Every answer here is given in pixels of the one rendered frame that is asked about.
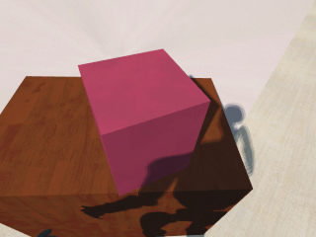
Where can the carton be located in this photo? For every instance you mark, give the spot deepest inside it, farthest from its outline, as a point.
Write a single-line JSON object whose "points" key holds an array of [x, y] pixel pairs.
{"points": [[148, 113]]}

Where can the pedestal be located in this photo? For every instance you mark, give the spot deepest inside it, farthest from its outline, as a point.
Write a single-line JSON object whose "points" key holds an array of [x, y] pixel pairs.
{"points": [[54, 172]]}

